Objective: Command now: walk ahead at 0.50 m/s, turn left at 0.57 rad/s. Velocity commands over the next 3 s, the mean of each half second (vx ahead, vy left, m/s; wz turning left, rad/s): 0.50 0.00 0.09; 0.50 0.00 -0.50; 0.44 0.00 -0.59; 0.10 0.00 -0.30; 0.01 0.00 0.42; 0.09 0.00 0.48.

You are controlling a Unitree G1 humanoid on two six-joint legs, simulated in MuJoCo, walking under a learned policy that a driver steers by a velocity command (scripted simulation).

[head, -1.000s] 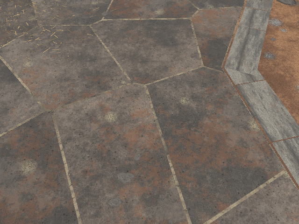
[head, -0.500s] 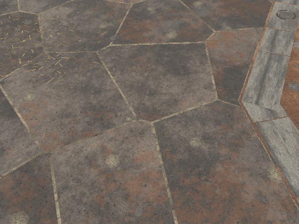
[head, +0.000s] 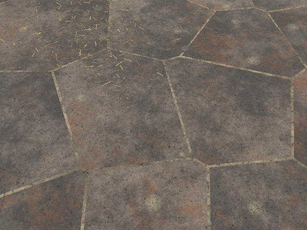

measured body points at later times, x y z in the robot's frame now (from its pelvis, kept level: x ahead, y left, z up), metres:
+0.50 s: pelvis +0.30 -0.07 +0.00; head +0.32 -0.08 +0.45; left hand +0.38 +0.21 -0.10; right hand +0.44 -0.34 -0.10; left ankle +0.28 +0.08 -0.66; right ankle +0.33 -0.14 -0.74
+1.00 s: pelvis +0.58 -0.05 +0.00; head +0.60 -0.05 +0.45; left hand +0.76 +0.20 -0.11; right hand +0.62 -0.35 -0.09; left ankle +0.62 +0.05 -0.74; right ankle +0.51 -0.17 -0.65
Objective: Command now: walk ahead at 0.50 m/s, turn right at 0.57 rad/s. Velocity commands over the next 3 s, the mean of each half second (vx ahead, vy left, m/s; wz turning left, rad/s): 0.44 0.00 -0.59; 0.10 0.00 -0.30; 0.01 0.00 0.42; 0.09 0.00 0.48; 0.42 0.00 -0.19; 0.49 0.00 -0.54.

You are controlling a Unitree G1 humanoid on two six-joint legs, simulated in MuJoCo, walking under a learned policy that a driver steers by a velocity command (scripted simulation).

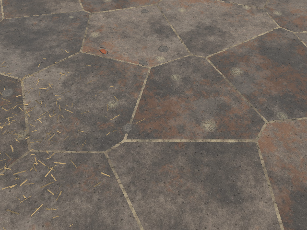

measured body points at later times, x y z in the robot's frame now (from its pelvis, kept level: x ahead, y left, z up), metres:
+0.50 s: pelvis +0.25 -0.09 +0.00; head +0.30 -0.11 +0.44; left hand +0.47 +0.14 -0.10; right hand +0.32 -0.40 -0.11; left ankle +0.29 +0.08 -0.66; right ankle +0.28 -0.17 -0.74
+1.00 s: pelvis +0.39 -0.09 -0.01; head +0.43 -0.10 +0.44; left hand +0.64 +0.08 -0.12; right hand +0.41 -0.39 -0.11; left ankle +0.50 -0.03 -0.74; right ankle +0.30 -0.22 -0.72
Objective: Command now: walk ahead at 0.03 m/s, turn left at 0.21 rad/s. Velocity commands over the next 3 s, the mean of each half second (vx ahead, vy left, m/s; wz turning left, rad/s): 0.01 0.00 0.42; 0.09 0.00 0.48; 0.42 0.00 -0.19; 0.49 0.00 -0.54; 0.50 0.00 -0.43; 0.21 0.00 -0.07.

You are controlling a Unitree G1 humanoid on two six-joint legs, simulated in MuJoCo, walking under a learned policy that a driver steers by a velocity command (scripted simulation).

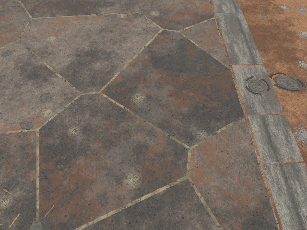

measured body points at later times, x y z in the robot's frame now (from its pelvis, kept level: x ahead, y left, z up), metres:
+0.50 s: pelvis +0.01 +0.02 -0.01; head +0.05 +0.05 +0.44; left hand +0.07 +0.34 -0.12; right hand +0.25 -0.20 -0.08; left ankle +0.01 +0.12 -0.74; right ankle -0.01 -0.14 -0.67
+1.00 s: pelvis +0.06 +0.01 +0.01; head +0.07 +0.00 +0.46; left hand -0.01 +0.30 -0.09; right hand +0.34 -0.14 -0.09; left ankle -0.01 +0.13 -0.67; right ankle +0.10 -0.10 -0.73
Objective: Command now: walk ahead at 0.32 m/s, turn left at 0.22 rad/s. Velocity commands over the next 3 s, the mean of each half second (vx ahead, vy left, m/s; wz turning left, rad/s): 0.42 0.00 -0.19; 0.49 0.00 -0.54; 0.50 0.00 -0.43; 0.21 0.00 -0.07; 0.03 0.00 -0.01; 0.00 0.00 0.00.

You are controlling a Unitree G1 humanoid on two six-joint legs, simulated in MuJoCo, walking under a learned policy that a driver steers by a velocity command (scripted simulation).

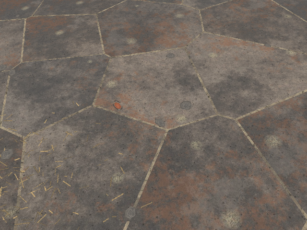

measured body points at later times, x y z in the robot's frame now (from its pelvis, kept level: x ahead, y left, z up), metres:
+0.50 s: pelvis +0.18 +0.06 +0.00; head +0.20 +0.07 +0.45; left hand +0.36 +0.31 -0.11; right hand +0.20 -0.23 -0.11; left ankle +0.14 +0.16 -0.74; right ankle +0.22 -0.11 -0.66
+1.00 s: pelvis +0.44 -0.05 +0.00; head +0.47 -0.08 +0.45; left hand +0.65 +0.16 -0.10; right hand +0.49 -0.38 -0.09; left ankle +0.61 +0.08 -0.67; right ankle +0.43 -0.12 -0.74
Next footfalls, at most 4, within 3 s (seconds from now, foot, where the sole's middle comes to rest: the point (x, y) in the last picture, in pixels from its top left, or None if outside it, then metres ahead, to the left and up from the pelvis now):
0.26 left None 0.18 0.16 -0.78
0.76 right None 0.46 -0.13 -0.78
1.24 left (188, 175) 0.80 -0.07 -0.78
1.70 right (259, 169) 0.83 -0.42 -0.78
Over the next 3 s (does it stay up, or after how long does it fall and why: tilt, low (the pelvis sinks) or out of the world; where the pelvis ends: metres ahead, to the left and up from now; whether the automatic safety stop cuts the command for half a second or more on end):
stays up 0.87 -0.29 0.00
